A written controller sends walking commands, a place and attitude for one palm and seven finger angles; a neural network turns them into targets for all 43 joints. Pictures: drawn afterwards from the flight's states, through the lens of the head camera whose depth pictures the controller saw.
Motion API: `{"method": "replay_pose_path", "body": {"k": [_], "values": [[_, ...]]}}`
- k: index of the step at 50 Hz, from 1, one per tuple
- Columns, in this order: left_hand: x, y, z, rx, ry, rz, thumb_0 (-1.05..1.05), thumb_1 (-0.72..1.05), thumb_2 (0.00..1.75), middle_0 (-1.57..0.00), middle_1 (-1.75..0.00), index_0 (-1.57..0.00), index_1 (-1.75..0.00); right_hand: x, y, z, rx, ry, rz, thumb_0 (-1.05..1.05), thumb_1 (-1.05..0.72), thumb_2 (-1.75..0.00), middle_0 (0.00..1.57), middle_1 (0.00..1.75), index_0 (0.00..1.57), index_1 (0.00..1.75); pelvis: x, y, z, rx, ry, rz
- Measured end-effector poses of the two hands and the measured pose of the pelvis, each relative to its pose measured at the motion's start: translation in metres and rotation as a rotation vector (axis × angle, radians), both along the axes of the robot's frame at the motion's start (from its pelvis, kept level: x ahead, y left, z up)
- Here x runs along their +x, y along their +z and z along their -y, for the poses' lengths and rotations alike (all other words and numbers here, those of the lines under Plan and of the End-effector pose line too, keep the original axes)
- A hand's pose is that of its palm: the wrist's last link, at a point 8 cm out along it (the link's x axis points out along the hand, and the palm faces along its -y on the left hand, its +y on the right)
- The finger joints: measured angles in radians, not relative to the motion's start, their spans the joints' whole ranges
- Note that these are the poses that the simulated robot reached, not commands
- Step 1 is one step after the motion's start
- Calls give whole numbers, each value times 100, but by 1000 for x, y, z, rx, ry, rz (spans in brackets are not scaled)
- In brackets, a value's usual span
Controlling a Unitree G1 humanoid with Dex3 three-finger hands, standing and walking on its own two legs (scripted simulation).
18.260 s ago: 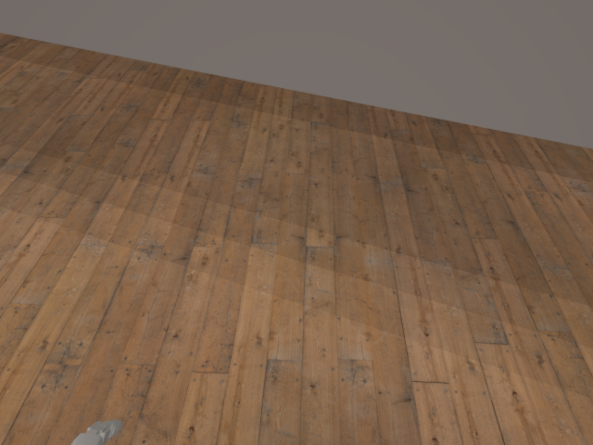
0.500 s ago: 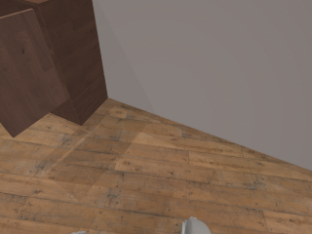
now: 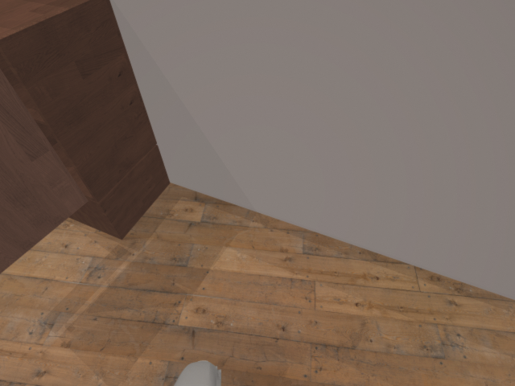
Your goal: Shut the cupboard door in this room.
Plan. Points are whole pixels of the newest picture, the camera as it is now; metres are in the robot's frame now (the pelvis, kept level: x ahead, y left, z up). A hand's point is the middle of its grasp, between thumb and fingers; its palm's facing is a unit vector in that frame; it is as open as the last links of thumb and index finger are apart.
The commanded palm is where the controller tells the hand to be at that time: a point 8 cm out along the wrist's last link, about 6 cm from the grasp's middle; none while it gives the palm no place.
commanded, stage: walk to a spot facing it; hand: left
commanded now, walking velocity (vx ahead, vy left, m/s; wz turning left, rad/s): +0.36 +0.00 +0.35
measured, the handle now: out of the picture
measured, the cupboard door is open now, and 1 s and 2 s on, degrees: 84 84 84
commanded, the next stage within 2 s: turn to face it in 0.28 s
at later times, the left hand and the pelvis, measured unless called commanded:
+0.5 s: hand (128, 385) +0.16 +0.25 -0.18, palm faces +0.20 -0.97 -0.16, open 7.4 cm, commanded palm none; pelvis +0.18 +0.08 +0.00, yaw +8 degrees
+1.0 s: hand (146, 321) +0.26 +0.23 -0.15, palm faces +0.41 -0.88 -0.26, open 7.3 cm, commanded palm none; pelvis +0.25 +0.03 +0.00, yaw +25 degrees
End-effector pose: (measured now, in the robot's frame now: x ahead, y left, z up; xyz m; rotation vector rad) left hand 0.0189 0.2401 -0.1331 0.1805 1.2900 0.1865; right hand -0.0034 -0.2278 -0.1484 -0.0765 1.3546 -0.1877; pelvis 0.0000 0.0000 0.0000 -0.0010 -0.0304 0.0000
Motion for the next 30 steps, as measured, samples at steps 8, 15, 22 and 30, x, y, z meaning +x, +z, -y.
{"method": "replay_pose_path", "body": {"k": [8,15,22,30], "values": [[-17,-9,8,-68,142,-123,0,92,90,-20,-30,-20,-29,155,15,-12,-24,168,151,0,-92,-90,19,29,19,30,63,1,-14,-20,71,-15],[-12,-29,4,-149,258,-248,0,91,90,-20,-30,-20,-30,278,13,-67,-36,320,244,0,-91,-90,19,29,20,30,127,-16,-50,-21,129,-21],[71,-24,-38,-122,212,-184,1,91,90,-20,-30,-20,-29,298,18,-97,-28,251,257,-1,-92,-90,20,30,20,30,169,-6,-75,-11,125,10],[209,-6,-77,-33,189,105,0,91,90,-20,-30,-20,-29,278,17,-67,-75,229,85,-2,-95,-90,20,30,20,30,203,1,-73,4,188,4]]}}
